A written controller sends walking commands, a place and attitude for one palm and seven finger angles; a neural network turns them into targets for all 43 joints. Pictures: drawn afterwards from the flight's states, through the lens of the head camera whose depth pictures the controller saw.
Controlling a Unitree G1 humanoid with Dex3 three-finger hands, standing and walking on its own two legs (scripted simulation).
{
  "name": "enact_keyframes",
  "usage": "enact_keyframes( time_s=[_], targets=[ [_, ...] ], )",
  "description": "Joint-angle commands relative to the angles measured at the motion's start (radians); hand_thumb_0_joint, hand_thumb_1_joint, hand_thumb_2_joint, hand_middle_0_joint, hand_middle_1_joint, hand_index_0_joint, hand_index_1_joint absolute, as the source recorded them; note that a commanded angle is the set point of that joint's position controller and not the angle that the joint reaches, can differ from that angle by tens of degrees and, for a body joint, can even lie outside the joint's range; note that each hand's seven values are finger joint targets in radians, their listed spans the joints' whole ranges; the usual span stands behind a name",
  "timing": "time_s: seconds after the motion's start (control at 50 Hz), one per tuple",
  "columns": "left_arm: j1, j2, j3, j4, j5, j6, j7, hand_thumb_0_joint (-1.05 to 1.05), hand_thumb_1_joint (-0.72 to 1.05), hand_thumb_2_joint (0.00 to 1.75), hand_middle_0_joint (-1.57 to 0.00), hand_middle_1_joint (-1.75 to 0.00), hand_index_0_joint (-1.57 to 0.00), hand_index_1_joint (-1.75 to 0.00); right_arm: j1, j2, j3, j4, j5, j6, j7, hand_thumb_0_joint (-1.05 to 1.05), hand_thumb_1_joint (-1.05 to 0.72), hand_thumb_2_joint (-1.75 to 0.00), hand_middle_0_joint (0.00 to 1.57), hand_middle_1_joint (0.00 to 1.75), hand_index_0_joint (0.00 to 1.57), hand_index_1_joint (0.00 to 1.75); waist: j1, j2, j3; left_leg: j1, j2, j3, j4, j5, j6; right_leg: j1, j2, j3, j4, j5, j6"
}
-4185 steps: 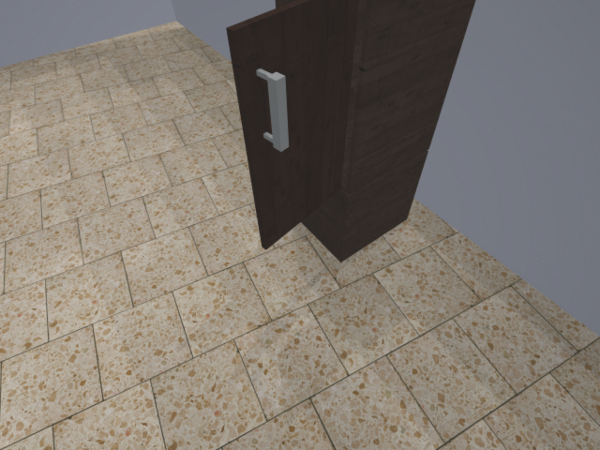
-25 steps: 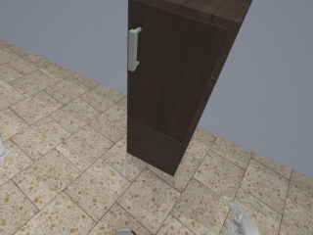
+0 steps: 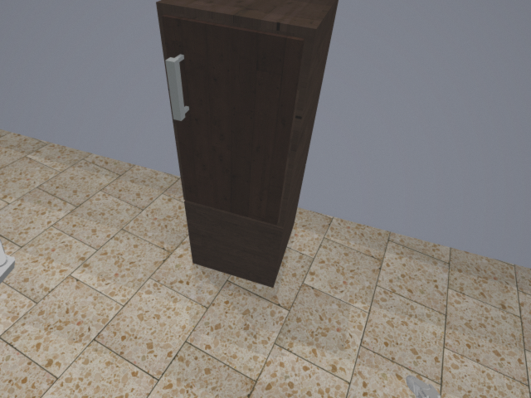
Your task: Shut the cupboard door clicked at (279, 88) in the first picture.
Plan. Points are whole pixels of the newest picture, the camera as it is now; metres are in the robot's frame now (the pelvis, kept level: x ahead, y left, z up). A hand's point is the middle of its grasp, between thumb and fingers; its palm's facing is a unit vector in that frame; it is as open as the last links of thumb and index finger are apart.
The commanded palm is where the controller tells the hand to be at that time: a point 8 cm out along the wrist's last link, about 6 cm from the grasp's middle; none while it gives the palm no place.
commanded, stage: stop stepping back and stand still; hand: left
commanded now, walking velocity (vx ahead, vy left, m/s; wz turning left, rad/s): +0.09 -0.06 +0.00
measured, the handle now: (179, 87) +0.81 +0.24 +0.11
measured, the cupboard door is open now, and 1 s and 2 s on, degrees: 0 0 0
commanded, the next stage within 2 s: let the arm hang, fingers relaxed in 0.52 s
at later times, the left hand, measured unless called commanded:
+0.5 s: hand out of the picture +0.17 +0.28 +0.17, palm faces +0.47 -0.78 -0.41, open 7.4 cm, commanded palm +0.10 +0.31 +0.19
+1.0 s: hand out of the picture +0.05 +0.21 -0.16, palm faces +0.14 -0.98 -0.16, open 6.8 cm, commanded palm none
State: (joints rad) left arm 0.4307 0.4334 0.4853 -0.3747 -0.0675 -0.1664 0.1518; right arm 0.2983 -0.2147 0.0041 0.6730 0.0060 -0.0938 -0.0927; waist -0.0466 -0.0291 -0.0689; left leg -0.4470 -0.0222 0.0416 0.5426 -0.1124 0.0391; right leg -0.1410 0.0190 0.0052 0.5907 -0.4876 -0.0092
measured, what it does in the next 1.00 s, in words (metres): steps on the spot: left foot, then right foot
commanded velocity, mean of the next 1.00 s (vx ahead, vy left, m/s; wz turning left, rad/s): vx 0.07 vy -0.02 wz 0.00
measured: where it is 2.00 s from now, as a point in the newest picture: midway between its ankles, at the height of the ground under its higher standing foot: outside the picture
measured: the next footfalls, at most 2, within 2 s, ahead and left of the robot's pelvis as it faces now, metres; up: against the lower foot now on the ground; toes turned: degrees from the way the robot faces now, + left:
left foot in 0.28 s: +0.03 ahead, +0.15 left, +0.00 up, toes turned +8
right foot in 0.48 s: +0.03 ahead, -0.07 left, +0.00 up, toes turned +0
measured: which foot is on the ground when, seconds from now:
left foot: down 0.00-0.06, up 0.08-0.26, down 0.28-1.00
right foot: down 0.00-0.30, up 0.32-0.46, down 0.48-1.00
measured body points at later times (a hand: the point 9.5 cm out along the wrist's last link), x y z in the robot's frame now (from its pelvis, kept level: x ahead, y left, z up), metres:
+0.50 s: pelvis -0.03 +0.01 +0.00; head -0.04 +0.02 +0.45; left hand +0.14 +0.32 +0.19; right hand +0.13 -0.20 -0.08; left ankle +0.00 +0.14 -0.72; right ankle -0.01 -0.07 -0.73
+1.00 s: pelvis +0.00 +0.02 +0.01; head +0.01 +0.05 +0.46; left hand +0.04 +0.26 -0.14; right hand +0.08 -0.22 -0.12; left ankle -0.01 +0.15 -0.72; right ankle -0.01 -0.07 -0.72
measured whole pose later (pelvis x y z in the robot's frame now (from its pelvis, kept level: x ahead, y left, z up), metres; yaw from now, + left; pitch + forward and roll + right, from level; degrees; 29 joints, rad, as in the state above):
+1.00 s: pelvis +0.00 +0.02 +0.01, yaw +5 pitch -1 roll +0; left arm 0.28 0.19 0.03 0.86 0.01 0.03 0.02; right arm 0.25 -0.19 0.02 0.94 -0.03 0.03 -0.02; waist 0.00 -0.06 0.04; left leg -0.24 0.03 0.04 0.53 -0.27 -0.01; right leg -0.20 0.00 -0.10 0.53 -0.32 -0.04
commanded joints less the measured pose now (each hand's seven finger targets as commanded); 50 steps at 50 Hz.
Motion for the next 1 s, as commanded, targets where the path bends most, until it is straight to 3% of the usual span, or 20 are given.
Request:
enact_keyframes(
  time_s=[0.0, 0.06, 0.08, 0.14, 0.22, 0.24, 0.28, 0.32, 0.42, 0.48, 0.54, 0.56, 0.58, 0.6, 0.62, 0.68, 0.74, 0.78, 0.94, 0.98],
  targets=[
    [0.094, 0.175, 0.049, -0.365, 0.005, -0.086, 0.003, 0.0, 0.9, 0.9, -0.2, -0.3, -0.2, -0.3, -0.144, -0.117, -0.048, -0.201, -0.005, -0.077, 0.014, 0.0, -0.9, -0.9, 0.2, 0.3, 0.2, 0.3, 0.049, 0.16, -0.082, 0.021, 0.09, -0.156, -0.302, -0.459, -0.098, 0.103, 0.033, -0.049, -0.173, -0.015, -0.042],
    [0.161, 0.243, 0.115, -0.486, 0.01, -0.095, 0.016, 0.0, 0.9, 0.9, -0.2, -0.3, -0.2, -0.3, -0.154, -0.111, -0.069, -0.182, -0.007, -0.047, 0.033, 0.0, -0.9, -0.9, 0.2, 0.3, 0.2, 0.3, 0.055, -0.157, -0.013, -0.066, -0.001, -0.043, 0.402, -0.21, -0.068, -0.138, -0.345, 0.423, -0.447, -0.217, -0.229],
    [0.143, 0.278, 0.171, -0.493, 0.013, -0.105, 0.031, 0.0, 0.9, 0.9, -0.2, -0.3, -0.2, -0.3, -0.139, -0.131, -0.074, -0.172, -0.009, -0.046, 0.035, 0.0, -0.9, -0.9, 0.2, 0.3, 0.2, 0.3, 0.051, -0.125, 0.007, -0.175, 0.02, -0.077, 0.528, -0.23, -0.066, -0.124, -0.385, 0.451, -0.445, -0.129, -0.269],
    [0.057, 0.212, 0.118, -0.331, 0.037, -0.123, 0.039, 0.0, 0.9, 0.9, -0.2, -0.3, -0.2, -0.3, -0.112, -0.099, -0.05, -0.153, -0.017, -0.051, 0.02, 0.0, -0.9, -0.9, 0.2, 0.3, 0.2, 0.3, 0.016, 0.009, 0.07, -0.131, 0.117, -0.097, 0.35, -0.25, -0.037, -0.161, -0.31, 0.267, -0.34, -0.078, -0.189],
    [-0.105, 0.151, 0.029, -0.149, 0.05, -0.115, 0.045, 0.0, 0.9, 0.9, -0.2, -0.3, -0.2, -0.3, -0.104, -0.114, -0.056, -0.123, -0.014, -0.075, -0.019, 0.0, -0.9, -0.9, 0.2, 0.3, 0.2, 0.3, 0.017, 0.048, 0.115, 0.202, 0.046, 0.043, 0.019, -0.237, -0.014, -0.301, -0.192, 0.111, -0.225, -0.142, -0.118],
    [-0.114, 0.142, 0.015, -0.147, 0.045, -0.112, 0.046, 0.0, 0.9, 0.9, -0.2, -0.3, -0.2, -0.3, -0.095, -0.126, -0.06, -0.131, -0.009, -0.08, -0.024, 0.0, -0.9, -0.9, 0.2, 0.3, 0.2, 0.3, 0.016, 0.103, 0.109, 0.253, 0.055, 0.002, -0.063, -0.271, 0.001, -0.303, -0.151, 0.087, -0.132, -0.079, -0.093],
    [-0.105, 0.113, -0.014, -0.193, 0.037, -0.114, 0.041, 0.0, 0.9, 0.9, -0.2, -0.3, -0.2, -0.3, -0.103, -0.163, -0.069, -0.169, 0.004, -0.085, -0.025, 0.0, -0.9, -0.9, 0.2, 0.3, 0.2, 0.3, 0.017, 0.331, 0.09, 0.337, 0.289, -0.402, -0.233, -0.335, 0.098, -0.422, 0.001, -0.038, 0.169, 0.016, -0.003],
    [-0.083, 0.166, 0.024, -0.22, 0.031, -0.112, 0.029, 0.0, 0.9, 0.9, -0.2, -0.3, -0.2, -0.3, -0.11, -0.123, -0.052, -0.153, -0.015, -0.091, -0.017, 0.0, -0.9, -0.9, 0.2, 0.3, 0.2, 0.3, 0.011, 0.197, 0.07, 0.244, 0.35, -0.495, -0.307, -0.28, 0.142, -0.377, -0.024, -0.014, 0.298, -0.023, 0.013],
    [0.003, 0.151, 0.025, -0.353, 0.034, -0.094, 0.026, 0.0, 0.9, 0.9, -0.2, -0.3, -0.2, -0.3, -0.164, -0.112, -0.035, -0.167, -0.011, -0.097, 0.014, 0.0, -0.9, -0.9, 0.2, 0.3, 0.2, 0.3, 0.038, 0.19, 0.011, 0.059, 0.239, -0.169, -0.226, -0.321, 0.054, -0.045, -0.01, -0.058, -0.013, 0.184, 0.015],
    [0.053, 0.212, 0.097, -0.351, 0.041, -0.088, 0.034, 0.0, 0.9, 0.9, -0.2, -0.3, -0.2, -0.3, -0.165, -0.105, -0.03, -0.183, -0.02, -0.081, 0.019, 0.0, -0.9, -0.9, 0.2, 0.3, 0.2, 0.3, 0.039, 0.202, 0.044, -0.091, 0.146, -0.085, -0.163, -0.514, 0.005, 0.036, -0.048, 0.051, -0.129, 0.101, -0.035],
    [0.074, 0.186, 0.087, -0.293, 0.032, -0.078, 0.041, 0.0, 0.9, 0.9, -0.2, -0.3, -0.2, -0.3, -0.148, -0.081, -0.038, -0.174, -0.018, -0.051, 0.027, 0.0, -0.9, -0.9, 0.2, 0.3, 0.2, 0.3, 0.041, -0.099, 0.078, -0.071, 0.035, -0.022, 0.27, -0.317, -0.04, -0.125, -0.288, 0.507, -0.415, -0.15, -0.168],
    [0.052, 0.184, 0.085, -0.286, 0.032, -0.086, 0.045, 0.0, 0.9, 0.9, -0.2, -0.3, -0.2, -0.3, -0.154, -0.082, -0.039, -0.177, -0.017, -0.044, 0.029, 0.0, -0.9, -0.9, 0.2, 0.3, 0.2, 0.3, 0.041, -0.084, 0.08, -0.115, 0.04, -0.049, 0.364, -0.326, -0.047, -0.079, -0.327, 0.515, -0.415, -0.02, -0.201],
    [0.028, 0.178, 0.089, -0.273, 0.034, -0.092, 0.049, 0.0, 0.9, 0.9, -0.2, -0.3, -0.2, -0.3, -0.153, -0.087, -0.039, -0.176, -0.014, -0.043, 0.031, 0.0, -0.9, -0.9, 0.2, 0.3, 0.2, 0.3, 0.036, -0.054, 0.055, -0.134, 0.049, -0.071, 0.385, -0.325, -0.049, -0.027, -0.331, 0.495, -0.374, 0.151, -0.218],
    [-0.012, -0.033, -0.324, 0.449, 0.136, 0.077, -0.095, 0.0, 0.9, 0.9, -0.2, -0.3, -0.2, -0.3, -0.192, -0.215, -0.081, 0.002, -0.025, -0.072, 0.12, 0.0, -0.9, -0.9, 0.2, 0.3, 0.2, 0.3, 0.007, 0.025, 0.118, -0.233, 0.134, -0.076, 0.471, -0.377, -0.037, -0.054, -0.414, 0.215, -0.144, 0.814, -0.216],
    [0.016, -0.054, -0.325, 0.473, 0.127, 0.135, -0.13, 0.0, 0.9, 0.9, -0.2, -0.3, -0.2, -0.3, -0.121, -0.144, -0.077, -0.008, -0.012, -0.011, 0.11, 0.0, -0.9, -0.9, 0.2, 0.3, 0.2, 0.3, 0.016, 0.014, 0.003, -0.072, 0.088, -0.099, 0.372, -0.427, -0.053, -0.068, -0.322, 0.194, -0.07, 0.899, -0.214],
    [-0.065, -0.106, -0.377, 0.552, 0.099, 0.16, -0.144, 0.0, 0.9, 0.9, -0.2, -0.3, -0.2, -0.3, -0.04, -0.084, -0.036, -0.003, -0.014, 0.051, 0.109, 0.0, -0.9, -0.9, 0.2, 0.3, 0.2, 0.3, 0.001, -0.138, 0.009, 0.064, 0.028, -0.002, 0.064, -0.135, -0.061, -0.057, -0.201, 0.008, 0.001, 0.853, -0.102],
    [-0.047, -0.108, -0.414, 0.713, 0.092, 0.152, -0.143, 0.0, 0.9, 0.9, -0.2, -0.3, -0.2, -0.3, -0.065, -0.183, -0.046, -0.011, -0.037, 0.052, 0.099, 0.0, -0.9, -0.9, 0.2, 0.3, 0.2, 0.3, 0.045, -0.179, -0.094, 0.257, 0.159, -0.14, 0.052, 0.443, 0.008, -0.114, -0.142, -0.005, 0.036, 0.687, -0.024],
    [-0.1, -0.075, -0.421, 0.816, 0.101, 0.155, -0.138, 0.0, 0.9, 0.9, -0.2, -0.3, -0.2, -0.3, -0.119, -0.172, -0.039, 0.004, -0.04, 0.067, 0.093, 0.0, -0.9, -0.9, 0.2, 0.3, 0.2, 0.3, 0.052, -0.209, -0.064, 0.206, 0.124, -0.084, 0.051, 0.256, -0.011, -0.065, -0.154, 0.045, -0.066, 0.624, -0.029],
    [-0.105, -0.137, -0.429, 1.194, 0.081, 0.162, -0.127, 0.0, 0.9, 0.9, -0.2, -0.3, -0.2, -0.3, -0.069, -0.083, -0.015, 0.208, -0.038, 0.084, 0.064, 0.0, -0.9, -0.9, 0.2, 0.3, 0.2, 0.3, 0.049, 0.242, -0.006, 0.261, 0.123, -0.071, -0.101, 0.171, -0.018, 0.014, -0.126, 0.034, -0.172, 0.466, -0.04],
    [-0.108, -0.122, -0.437, 1.248, 0.08, 0.164, -0.127, 0.0, 0.9, 0.9, -0.2, -0.3, -0.2, -0.3, -0.059, -0.085, -0.014, 0.236, -0.032, 0.092, 0.061, 0.0, -0.9, -0.9, 0.2, 0.3, 0.2, 0.3, 0.051, 0.229, 0.023, 0.256, 0.125, -0.072, -0.113, 0.125, -0.02, 0.018, -0.122, 0.029, -0.204, 0.438, -0.044]
  ],
)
